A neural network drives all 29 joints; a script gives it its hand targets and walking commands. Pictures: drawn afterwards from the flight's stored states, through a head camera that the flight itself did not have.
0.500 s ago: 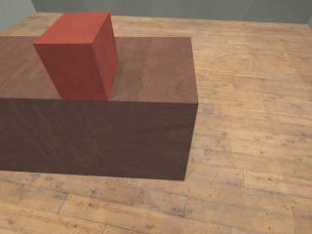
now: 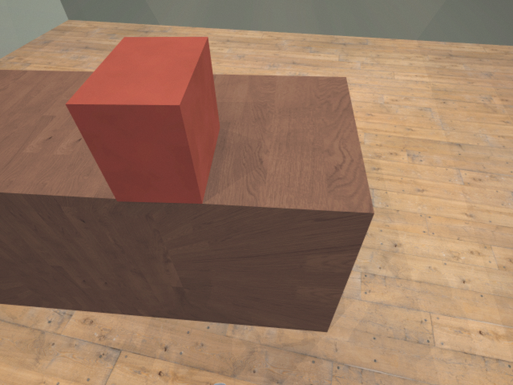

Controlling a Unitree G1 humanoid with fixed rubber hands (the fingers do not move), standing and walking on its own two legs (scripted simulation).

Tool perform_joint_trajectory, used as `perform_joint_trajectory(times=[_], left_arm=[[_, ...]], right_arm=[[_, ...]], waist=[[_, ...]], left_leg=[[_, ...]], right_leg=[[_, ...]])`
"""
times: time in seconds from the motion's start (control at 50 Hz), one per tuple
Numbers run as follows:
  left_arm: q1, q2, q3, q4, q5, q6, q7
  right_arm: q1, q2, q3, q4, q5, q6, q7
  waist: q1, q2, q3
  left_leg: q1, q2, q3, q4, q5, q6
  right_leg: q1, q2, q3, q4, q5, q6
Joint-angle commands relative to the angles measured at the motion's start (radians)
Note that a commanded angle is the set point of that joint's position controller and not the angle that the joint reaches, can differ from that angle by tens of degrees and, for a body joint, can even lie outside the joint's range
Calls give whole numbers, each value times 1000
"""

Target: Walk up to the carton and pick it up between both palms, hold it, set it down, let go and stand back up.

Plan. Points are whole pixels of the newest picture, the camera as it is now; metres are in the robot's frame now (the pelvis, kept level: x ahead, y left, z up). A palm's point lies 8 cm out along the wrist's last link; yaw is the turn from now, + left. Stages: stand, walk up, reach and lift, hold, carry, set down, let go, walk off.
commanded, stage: walk up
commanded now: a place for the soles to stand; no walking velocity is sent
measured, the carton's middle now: (162, 118) +0.67 +0.18 +0.09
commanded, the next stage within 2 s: none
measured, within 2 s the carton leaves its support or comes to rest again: neither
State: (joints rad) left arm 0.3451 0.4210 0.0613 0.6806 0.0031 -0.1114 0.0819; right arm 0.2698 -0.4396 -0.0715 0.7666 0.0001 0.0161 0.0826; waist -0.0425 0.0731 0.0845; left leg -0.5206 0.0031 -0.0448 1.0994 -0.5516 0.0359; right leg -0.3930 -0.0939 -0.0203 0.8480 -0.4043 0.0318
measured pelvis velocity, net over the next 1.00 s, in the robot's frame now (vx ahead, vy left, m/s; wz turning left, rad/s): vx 0.21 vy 0.20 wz -0.05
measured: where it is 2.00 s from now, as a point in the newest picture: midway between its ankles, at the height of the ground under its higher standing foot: outside the picture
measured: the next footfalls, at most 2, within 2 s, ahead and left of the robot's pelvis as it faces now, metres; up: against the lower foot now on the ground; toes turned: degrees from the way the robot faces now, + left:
left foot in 0.06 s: +0.12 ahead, +0.12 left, +0.00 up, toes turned +0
right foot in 0.42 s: +0.24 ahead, -0.10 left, +0.00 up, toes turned -2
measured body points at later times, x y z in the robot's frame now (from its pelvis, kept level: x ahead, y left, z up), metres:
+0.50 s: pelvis +0.12 +0.06 +0.00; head +0.16 +0.05 +0.45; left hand +0.23 +0.39 -0.07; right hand +0.19 -0.27 -0.11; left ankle +0.10 +0.13 -0.65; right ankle +0.20 -0.10 -0.69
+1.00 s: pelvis +0.21 +0.20 +0.02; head +0.26 +0.19 +0.47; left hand +0.32 +0.54 -0.06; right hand +0.25 -0.14 -0.09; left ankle +0.21 +0.20 -0.69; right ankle +0.24 +0.03 -0.65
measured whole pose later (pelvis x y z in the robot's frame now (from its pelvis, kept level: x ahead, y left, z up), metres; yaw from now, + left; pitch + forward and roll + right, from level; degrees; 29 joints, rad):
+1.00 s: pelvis +0.21 +0.20 +0.02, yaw -3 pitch +1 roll -3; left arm 0.35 0.44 0.07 0.70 0.00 -0.05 0.14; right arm 0.25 -0.45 -0.07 0.77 0.00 0.04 0.06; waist -0.06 0.07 0.11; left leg -0.36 -0.04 0.18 0.73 -0.40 0.08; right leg -0.56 -0.01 0.03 0.98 -0.37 0.02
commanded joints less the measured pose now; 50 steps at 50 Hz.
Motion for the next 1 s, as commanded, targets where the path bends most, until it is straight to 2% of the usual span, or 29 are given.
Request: perform_joint_trajectory(times=[0.0,0.02,0.04,0.06,0.08,0.1,0.16,0.26,0.3,0.34,0.36,0.38,0.4,0.42,0.44,0.46,0.48,0.56,0.62,0.66,0.68,0.7,0.74,0.82,0.86,0.88,0.9,0.94,0.98], left_arm=[[-122,391,111,6,17,-4,6],[-148,346,106,-15,28,7,4],[-90,216,72,-1,25,18,10],[-70,131,29,-21,13,28,23],[-68,266,66,-7,-2,38,25],[-86,313,73,22,-10,30,20],[49,297,67,72,-20,32,19],[31,239,62,44,-22,-3,14],[37,203,59,39,-26,-9,8],[129,195,52,64,-26,-18,16],[230,225,68,90,-29,-21,22],[381,267,91,127,-8,-23,38],[406,313,122,141,6,-24,51],[426,375,142,109,6,-20,60],[346,407,136,97,-5,-13,63],[274,418,151,53,-12,-4,67],[180,403,141,30,-6,0,77],[14,411,136,19,24,-4,70],[-85,418,135,-6,39,7,71],[-183,357,115,-20,55,29,70],[-138,207,59,-6,51,30,74],[-48,159,39,-14,31,41,79],[-27,294,77,55,9,41,78],[91,299,82,102,-11,57,69],[195,312,93,112,-1,55,72],[179,265,79,114,-14,57,62],[184,239,77,101,-14,49,59],[216,253,84,104,-28,45,62],[395,242,98,149,-15,32,75]], right_arm=[[159,-260,-120,-43,-54,-17,18],[313,-245,-125,23,-62,-24,12],[369,-307,-140,55,-84,-26,-4],[245,-344,-129,-15,-84,-34,-24],[100,-369,-127,-57,-62,-36,-21],[58,-378,-125,-61,-57,-36,-27],[26,-308,-124,-83,-65,-39,-40],[84,-217,-79,-74,-51,-35,-38],[69,-212,-79,-102,-56,-36,-36],[-6,-210,-70,-121,-61,-23,-34],[-79,-216,-68,-148,-60,-12,-25],[-121,-157,-60,-193,-45,-17,-27],[-95,-130,-46,-189,-43,-22,-30],[-39,-99,-37,-199,-37,-21,-30],[-55,-198,-68,-158,-49,3,-34],[-69,-230,-88,-153,-56,18,-27],[-106,-243,-91,-150,-70,25,-19],[-37,-230,-93,-116,-61,41,9],[66,-242,-123,-106,-60,46,19],[341,-258,-147,17,-74,37,14],[373,-293,-147,23,-90,28,-6],[209,-347,-137,-29,-82,13,-17],[-4,-365,-128,-90,-58,3,-35],[-26,-252,-109,-97,-65,-6,-53],[-81,-238,-110,-132,-46,-5,-51],[-34,-203,-106,-117,-71,-4,-57],[-42,-201,-109,-128,-62,2,-64],[-39,-175,-102,-136,-70,3,-58],[-137,-205,-110,-171,-78,15,-47]], waist=[[-110,-219,13],[-165,-106,-83],[-197,220,-60],[-160,395,29],[-106,228,73],[-114,116,127],[-53,154,26],[-60,26,-93],[-66,19,-101],[-11,3,-113],[78,-55,-125],[143,-69,-189],[151,-142,-215],[145,-234,-277],[129,-119,-264],[110,-207,-178],[77,-111,-115],[-8,-210,3],[-79,-239,14],[-216,-72,-98],[-259,230,-19],[-155,342,64],[-93,165,76],[-34,76,32],[7,74,-30],[-12,61,-39],[-16,38,-20],[-1,-33,-121],[127,-4,-155]], left_leg=[[161,76,31,-247,167,-14],[364,-2,101,-351,138,-9],[465,62,-142,-522,18,-15],[265,231,-569,-827,-288,-14],[174,288,-777,-1005,-627,43],[142,290,-761,-1008,-563,22],[273,207,-462,-813,0,-55],[463,240,-241,-585,614,203],[427,197,-169,-579,727,179],[301,144,-52,-413,745,130],[211,92,12,-280,767,89],[96,76,43,-123,735,49],[-200,39,35,35,569,-4],[-408,-15,32,165,-6,-69],[-361,29,-68,251,-54,-73],[-348,85,-111,320,-48,-72],[-322,106,-147,329,-7,-56],[-89,141,-115,109,-70,-11],[166,143,-71,-58,59,-16],[544,42,13,-302,66,-4],[469,145,-236,-548,-73,-55],[198,279,-516,-836,-311,-71],[135,359,-668,-1021,-451,-80],[259,246,-291,-768,216,-143],[330,187,-126,-727,583,-263],[392,186,-81,-666,596,-167],[398,170,-30,-645,810,-212],[500,158,32,-540,865,-96],[331,98,137,-295,1200,-213]], right_leg=[[-231,-229,245,-268,-265,-225],[-330,-117,70,-28,-253,-178],[-528,67,-8,318,-242,-108],[-618,183,36,547,-278,-71],[-538,153,111,533,-203,-75],[-507,115,126,516,-142,-76],[-452,59,78,448,-31,-70],[-387,20,-23,120,-71,-48],[-261,44,-82,16,21,-41],[-48,84,-113,-183,223,-50],[124,128,-122,-318,311,-46],[295,80,-66,-323,409,-89],[533,-24,160,-240,395,-167],[673,-301,582,-317,441,-316],[558,-394,704,-384,178,-385],[399,-415,711,-432,10,-419],[267,-369,688,-450,-74,-390],[-121,-278,392,-374,-132,-297],[-369,-233,339,-357,-194,-256],[-565,-49,101,41,-269,-140],[-682,107,20,393,-292,-73],[-643,207,55,608,-301,-65],[-532,124,145,617,-157,-78],[-445,94,98,509,-22,-69],[-309,122,44,359,-60,-68],[-336,95,29,290,17,-57],[-315,117,-20,182,-9,-56],[-238,115,-71,-14,83,-34],[123,133,-170,-290,136,-53]])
